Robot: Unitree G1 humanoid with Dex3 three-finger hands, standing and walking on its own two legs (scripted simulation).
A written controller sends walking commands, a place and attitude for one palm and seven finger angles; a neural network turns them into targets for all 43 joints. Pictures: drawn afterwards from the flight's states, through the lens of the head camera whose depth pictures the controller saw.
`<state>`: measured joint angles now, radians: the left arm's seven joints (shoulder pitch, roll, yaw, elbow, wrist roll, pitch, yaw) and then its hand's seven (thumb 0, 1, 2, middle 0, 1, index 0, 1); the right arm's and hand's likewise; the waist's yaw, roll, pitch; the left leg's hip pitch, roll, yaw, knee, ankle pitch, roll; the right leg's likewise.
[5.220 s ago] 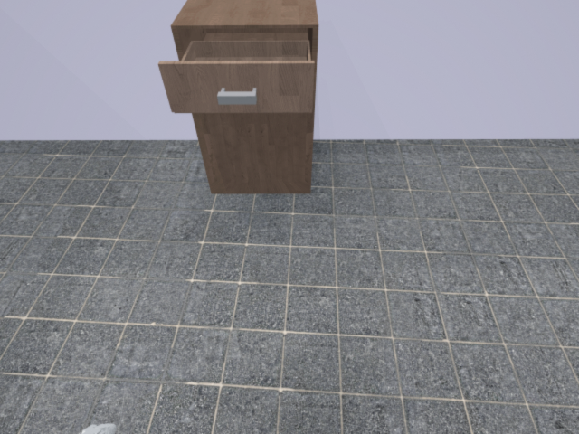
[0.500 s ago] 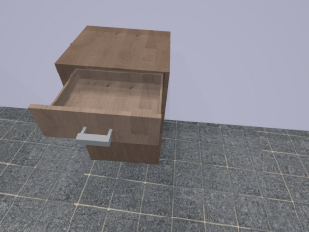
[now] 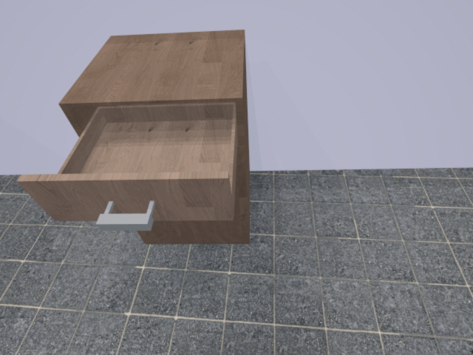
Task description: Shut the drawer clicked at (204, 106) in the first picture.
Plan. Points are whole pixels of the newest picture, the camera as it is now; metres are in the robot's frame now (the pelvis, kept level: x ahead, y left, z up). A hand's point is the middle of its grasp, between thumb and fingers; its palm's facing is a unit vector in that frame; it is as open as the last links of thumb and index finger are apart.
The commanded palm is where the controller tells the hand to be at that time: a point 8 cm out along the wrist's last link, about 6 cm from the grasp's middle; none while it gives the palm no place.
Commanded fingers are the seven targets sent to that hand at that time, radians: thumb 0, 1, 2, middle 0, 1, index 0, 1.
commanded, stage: look again from close up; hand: left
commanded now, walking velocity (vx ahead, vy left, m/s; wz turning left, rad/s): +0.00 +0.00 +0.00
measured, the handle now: (128, 213) +0.41 +0.27 -0.05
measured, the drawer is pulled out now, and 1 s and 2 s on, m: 0.27 0.27 0.27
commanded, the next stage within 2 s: shuffle to correct the standing spot in 0.22 s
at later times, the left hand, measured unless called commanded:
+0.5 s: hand out of the picture +0.00 +0.17 -0.16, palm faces +0.06 -0.97 -0.23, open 7.3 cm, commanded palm none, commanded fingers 0.00 0.90 0.90 -0.20 -0.30 -0.20 -0.30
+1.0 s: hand out of the picture +0.05 +0.21 -0.17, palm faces +0.06 -0.97 -0.21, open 7.3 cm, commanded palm none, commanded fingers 0.00 0.90 0.90 -0.20 -0.30 -0.20 -0.30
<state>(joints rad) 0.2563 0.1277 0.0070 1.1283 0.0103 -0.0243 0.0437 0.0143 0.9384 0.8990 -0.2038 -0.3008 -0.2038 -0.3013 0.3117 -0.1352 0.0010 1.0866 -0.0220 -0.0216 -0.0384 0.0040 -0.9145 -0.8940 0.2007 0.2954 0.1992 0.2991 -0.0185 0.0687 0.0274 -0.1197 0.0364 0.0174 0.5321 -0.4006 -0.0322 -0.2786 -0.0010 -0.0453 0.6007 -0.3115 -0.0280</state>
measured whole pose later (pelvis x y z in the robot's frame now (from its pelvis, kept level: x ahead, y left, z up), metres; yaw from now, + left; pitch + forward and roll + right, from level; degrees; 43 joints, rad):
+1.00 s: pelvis +0.04 +0.04 +0.00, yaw +1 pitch -1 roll +2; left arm 0.28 0.14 0.05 1.07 0.03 0.02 0.01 0.00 0.91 0.90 -0.20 -0.30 -0.20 -0.30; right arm 0.38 -0.13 0.00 1.06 -0.04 -0.06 -0.03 0.00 -0.91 -0.89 0.20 0.30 0.20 0.30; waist -0.02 0.01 0.03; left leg -0.16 -0.01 0.12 0.51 -0.34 0.03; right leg -0.49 -0.05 -0.06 1.15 -0.45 -0.05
